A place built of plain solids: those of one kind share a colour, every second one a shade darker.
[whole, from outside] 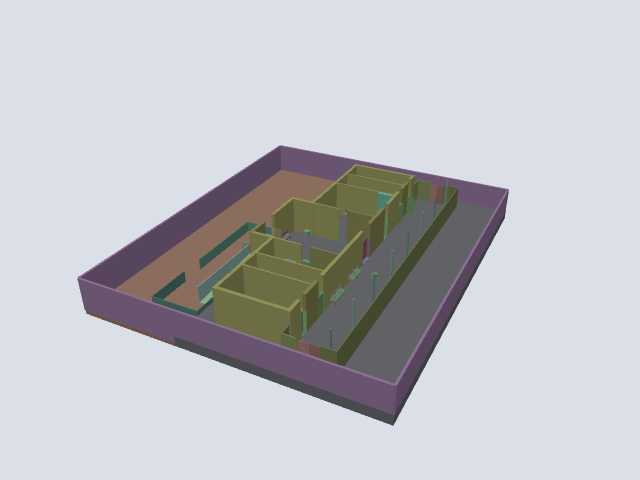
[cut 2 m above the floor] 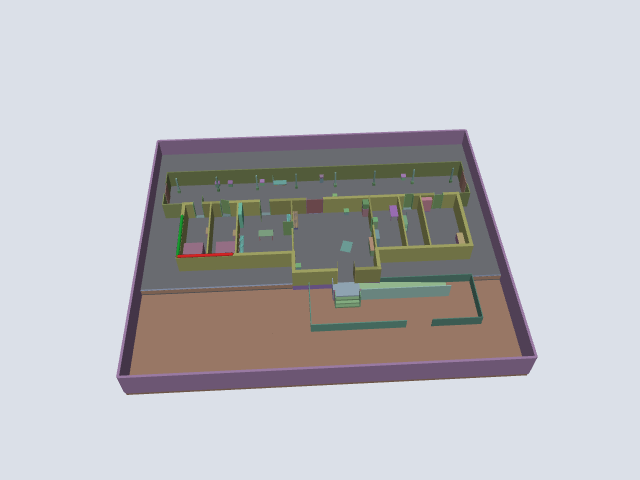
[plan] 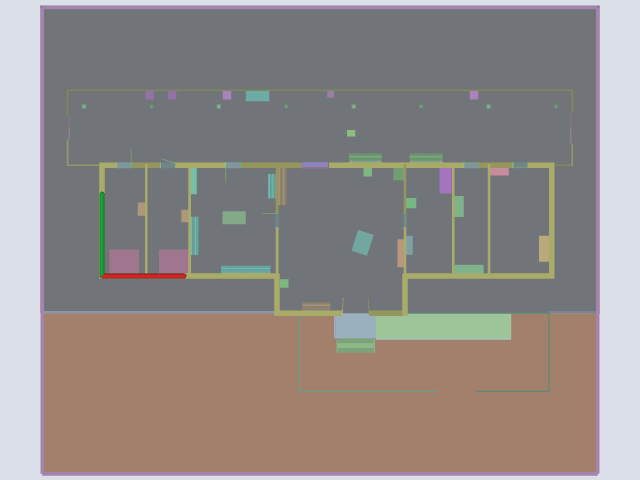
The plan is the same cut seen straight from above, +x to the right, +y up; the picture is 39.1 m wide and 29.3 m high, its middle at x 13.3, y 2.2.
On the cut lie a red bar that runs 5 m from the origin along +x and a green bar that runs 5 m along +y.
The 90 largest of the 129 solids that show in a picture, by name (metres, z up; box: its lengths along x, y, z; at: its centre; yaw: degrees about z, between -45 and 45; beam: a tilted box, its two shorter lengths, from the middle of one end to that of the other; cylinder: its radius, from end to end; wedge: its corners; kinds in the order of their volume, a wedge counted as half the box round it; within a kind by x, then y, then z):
{
 "ground_1": {"box": [15.71, 4.83, 0.5], "at": [4.19, -4.67, -0.9]},
 "ground_2": {"box": [33.93, 5.02, 0.5], "at": [13.3, -9.57, -0.9]},
 "ground_3": {"box": [33.93, 0.03, 0.5], "at": [13.3, -2.28, -0.25]},
 "ground_4": {"box": [15.55, 4.93, 0.5], "at": [19.65, -4.73, -0.9]},
 "ground_5": {"box": [3.01, 4.83, 0.5], "at": [28.76, -4.67, -0.9]},
 "wall_1": {"box": [0.34, 7.1, 3.75], "at": [0.0, 3.38, 1.83]},
 "wall_2": {"box": [1.08, 0.34, 3.75], "at": [0.37, 6.76, 1.83]},
 "wall_3": {"box": [1.81, 0.34, 3.75], "at": [2.68, 6.76, 1.83]},
 "wall_4": {"box": [0.16, 6.92, 3.75], "at": [2.69, 3.38, 1.83]},
 "wall_5": {"box": [11.02, 0.34, 3.75], "at": [5.34, 0.0, 1.83]},
 "wall_6": {"box": [0.16, 6.92, 3.75], "at": [5.34, 3.38, 1.83]},
 "wall_7": {"box": [3.1, 0.34, 3.75], "at": [6.0, 6.76, 1.83]},
 "wall_8": {"box": [3.72, 0.34, 3.75], "at": [10.34, 6.76, 1.83]},
 "wall_9": {"box": [0.34, 2.6, 3.75], "at": [10.68, -1.13, 1.83]},
 "wall_10": {"box": [0.16, 3.03, 3.75], "at": [10.68, 1.44, 1.83]},
 "wall_11": {"box": [0.16, 3.03, 3.75], "at": [10.68, 5.33, 1.83]},
 "wall_12": {"box": [4.17, 0.34, 3.75], "at": [12.6, -2.27, 1.83]},
 "wall_13": {"box": [2.37, 0.34, 3.75], "at": [17.47, -2.27, 1.83]},
 "wall_14": {"box": [8.29, 0.34, 3.75], "at": [17.95, 6.76, 1.83]},
 "wall_15": {"box": [0.34, 2.6, 3.75], "at": [18.49, -1.13, 1.83]},
 "wall_16": {"box": [0.16, 3.03, 3.75], "at": [18.49, 1.44, 1.83]},
 "wall_17": {"box": [0.16, 3.03, 3.75], "at": [18.49, 5.33, 1.83]},
 "wall_18": {"box": [0.16, 6.92, 3.75], "at": [21.43, 3.38, 1.83]},
 "wall_19": {"box": [9.29, 0.34, 3.75], "at": [22.96, 0.0, 1.83]},
 "wall_20": {"box": [0.16, 6.92, 3.75], "at": [23.62, 3.38, 1.83]},
 "wall_21": {"box": [2.15, 0.34, 3.75], "at": [24.03, 6.76, 1.83]},
 "wall_22": {"box": [1.65, 0.34, 3.75], "at": [26.79, 6.76, 1.83]},
 "wall_23": {"box": [0.34, 7.1, 3.75], "at": [27.44, 3.38, 1.83]},
 "back_1": {"box": [0.22, 28.47, 3.29], "at": [-3.65, 2.16, 0.95]},
 "back_2": {"box": [33.91, 0.22, 3.29], "at": [13.3, -12.07, 0.95]},
 "back_3": {"box": [33.91, 0.22, 3.29], "at": [13.3, 16.39, 0.95]},
 "back_4": {"box": [0.22, 28.47, 3.29], "at": [30.25, 2.16, 0.95]},
 "wc_cubicles_1": {"box": [1.8, 1.45, 2.05], "at": [1.35, 0.9, 0.97]},
 "wc_cubicles_2": {"box": [1.8, 1.45, 2.05], "at": [4.36, 0.9, 0.97]},
 "screen_1": {"box": [0.1, 1.61, 2.45], "at": [-2.1, 7.52, 1.18]},
 "screen_2": {"box": [0.1, 1.61, 2.45], "at": [-2.1, 10.59, 1.18]},
 "screen_3": {"box": [2.2, 0.1, 2.45], "at": [-1.05, 6.76, 1.18]},
 "screen_4": {"box": [30.9, 0.1, 2.45], "at": [13.3, 11.35, 1.18]},
 "screen_5": {"box": [1.35, 0.1, 2.45], "at": [28.07, 6.76, 1.18]},
 "screen_6": {"box": [0.1, 1.38, 2.45], "at": [28.7, 7.41, 1.18]},
 "screen_7": {"box": [0.1, 1.38, 2.45], "at": [28.7, 10.7, 1.18]},
 "front_ramp_1": {"wedge": [[16.7, -3.81, -0.69], [16.7, -3.81, 0.0], [16.7, -2.3, -0.69], [16.7, -2.3, 0.0], [24.97, -3.81, -0.69], [24.97, -3.81, -0.65], [24.97, -2.3, -0.69], [24.97, -2.3, -0.65]]},
 "door_landing_1": {"box": [2.49, 1.7, 0.69], "at": [15.48, -2.95, -0.35]},
 "rail_1": {"box": [0.08, 4.84, 1.15], "at": [12.03, -4.65, -0.12]},
 "rail_2": {"box": [8.51, 0.08, 1.15], "at": [16.25, -7.03, -0.12]},
 "rail_3": {"box": [8.86, 0.08, 1.15], "at": [22.88, -2.27, -0.12]},
 "rail_4": {"box": [4.51, 0.08, 1.15], "at": [25.05, -7.03, -0.12]},
 "rail_5": {"box": [0.08, 4.84, 1.15], "at": [27.27, -4.65, -0.12]},
 "chimney_breast_waiting_1": {"box": [0.36, 1.59, 3.75], "at": [5.6, 5.79, 1.83]},
 "wallfoot_1": {"box": [8.14, 0.34, 0.69], "at": [14.58, -2.27, -0.35]},
 "level_kerb_1": {"box": [15.69, 0.14, 0.71], "at": [4.19, -2.21, -0.34]},
 "level_kerb_2": {"box": [2.99, 0.14, 0.71], "at": [28.76, -2.21, -0.34]},
 "rail_ramp_1": {"box": [8.26, 0.08, 1.7], "at": [20.84, -3.85, 0.15]},
 "lockers_body_1": {"box": [1.12, 0.45, 1.67], "at": [24.26, 6.37, 0.93]},
 "ticket_rack_body_1": {"box": [0.4, 1.17, 1.77], "at": [18.77, 1.88, 0.97]},
 "front_flight_1": {"box": [2.19, 0.3, 0.21], "at": [15.48, -4.54, -0.59]},
 "front_flight_2": {"box": [2.19, 0.3, 0.37], "at": [15.48, -4.24, -0.51]},
 "front_flight_3": {"box": [2.19, 0.3, 0.53], "at": [15.48, -3.95, -0.43]},
 "canopy_post_1": {"box": [0.16, 0.16, 3.45], "at": [-1.1, 10.35, 1.68]},
 "canopy_post_2": {"box": [0.16, 0.16, 3.45], "at": [3.01, 10.35, 1.68]},
 "canopy_post_3": {"box": [0.16, 0.16, 3.45], "at": [7.13, 10.35, 1.68]},
 "canopy_post_4": {"box": [0.16, 0.16, 3.45], "at": [11.24, 10.35, 1.68]},
 "canopy_post_5": {"box": [0.16, 0.16, 3.45], "at": [15.36, 10.35, 1.68]},
 "canopy_post_6": {"box": [0.16, 0.16, 3.45], "at": [19.47, 10.35, 1.68]},
 "canopy_post_7": {"box": [0.16, 0.16, 3.45], "at": [23.59, 10.35, 1.68]},
 "canopy_post_8": {"box": [0.16, 0.16, 3.45], "at": [27.7, 10.35, 1.68]},
 "hall_machine_body_1": {"box": [0.6, 0.74, 1.02], "at": [18.11, 6.22, 0.61]},
 "leaf_door_1": {"box": [0.05, 0.86, 2.07], "at": [1.77, 7.33, 0.98]},
 "leaf_door_2": {"box": [0.86, 0.05, 2.07], "at": [4.04, 7.02, 0.98], "yaw": -16.6},
 "leaf_door_3": {"box": [0.86, 0.05, 2.07], "at": [10.2, 3.81, 0.98]},
 "leaf_door_4": {"box": [0.86, 0.05, 2.07], "at": [22.52, 6.9, 0.98]},
 "leaf_door_5": {"box": [0.86, 0.05, 2.07], "at": [25.53, 6.62, 0.98]},
 "leaf_cover_gate_1": {"box": [0.05, 0.73, 2.22], "at": [-2.01, 8.69, 1.06]},
 "leaf_cover_gate_2": {"box": [0.05, 0.73, 2.22], "at": [-2.01, 9.42, 1.06]},
 "leaf_cover_gate_3": {"box": [0.05, 0.95, 2.22], "at": [28.61, 8.58, 1.06]},
 "leaf_cover_gate_4": {"box": [0.05, 0.95, 2.22], "at": [28.61, 9.53, 1.06]},
 "hall_machine_head_1": {"box": [0.6, 0.74, 0.64], "at": [18.11, 6.22, 1.48]},
 "leaf_hall_trackside_1": {"box": [1.61, 0.05, 2.22], "at": [13.0, 6.62, 1.06]},
 "jamb_door_1": {"box": [0.06, 0.38, 2.1], "at": [7.53, 6.76, 1.0]},
 "jamb_door_2": {"box": [0.06, 0.38, 2.1], "at": [25.09, 6.76, 1.0]},
 "leaf_hall_front_1": {"box": [0.05, 0.8, 2.22], "at": [14.7, -1.73, 1.06], "yaw": -2.5},
 "mat_1": {"box": [1.0, 1.35, 0.07], "at": [15.9, 2.02, -0.02], "yaw": -17.8},
 "carton_1": {"box": [0.5, 0.4, 0.43], "at": [15.2, 8.72, 0.17]},
 "barrow_canopy_deck_1": {"box": [1.45, 0.62, 0.07], "at": [9.49, 10.98, 0.26]},
 "jamb_hall_trackside_1": {"box": [0.06, 0.38, 2.25], "at": [12.18, 6.76, 1.07]},
 "office_desk_top_1": {"box": [0.75, 1.55, 0.04], "at": [20.98, 5.82, 0.72]},
 "waiting_table_top_1": {"box": [1.43, 0.8, 0.04], "at": [8.06, 3.56, 0.72]},
 "threshold_hall_trackside_1": {"box": [1.58, 0.37, 0.07], "at": [13.0, 6.76, -0.01]},
 "sink_unit_top_1": {"box": [0.62, 1.59, 0.04], "at": [26.97, 1.66, 0.88]},
 "ticket_counter_top_1": {"box": [0.4, 1.7, 0.05], "at": [18.23, 1.39, 1.02]}
}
